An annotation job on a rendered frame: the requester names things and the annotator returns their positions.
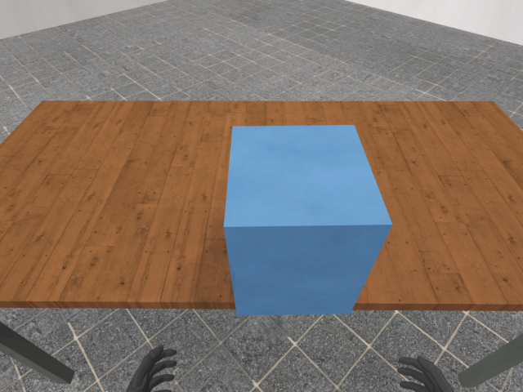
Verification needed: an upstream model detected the robot left hand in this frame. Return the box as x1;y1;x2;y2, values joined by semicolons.
126;345;177;392

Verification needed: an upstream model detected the robot right hand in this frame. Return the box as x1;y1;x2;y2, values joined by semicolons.
397;355;454;392

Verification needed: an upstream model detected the carton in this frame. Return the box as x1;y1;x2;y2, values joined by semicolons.
224;125;392;316

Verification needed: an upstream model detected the table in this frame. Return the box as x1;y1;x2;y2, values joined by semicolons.
0;100;523;387

